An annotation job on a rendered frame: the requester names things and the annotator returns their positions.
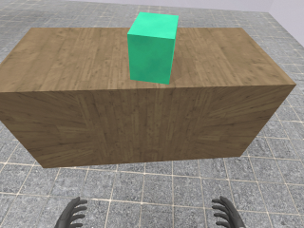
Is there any pedestal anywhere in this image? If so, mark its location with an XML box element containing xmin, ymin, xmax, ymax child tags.
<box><xmin>0</xmin><ymin>28</ymin><xmax>296</xmax><ymax>169</ymax></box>

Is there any robot right hand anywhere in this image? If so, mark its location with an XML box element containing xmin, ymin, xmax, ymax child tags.
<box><xmin>212</xmin><ymin>196</ymin><xmax>246</xmax><ymax>228</ymax></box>

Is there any robot left hand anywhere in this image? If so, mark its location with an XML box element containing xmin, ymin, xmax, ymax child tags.
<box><xmin>54</xmin><ymin>197</ymin><xmax>87</xmax><ymax>228</ymax></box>

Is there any carton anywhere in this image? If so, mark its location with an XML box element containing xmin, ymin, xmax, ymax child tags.
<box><xmin>127</xmin><ymin>12</ymin><xmax>179</xmax><ymax>85</ymax></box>

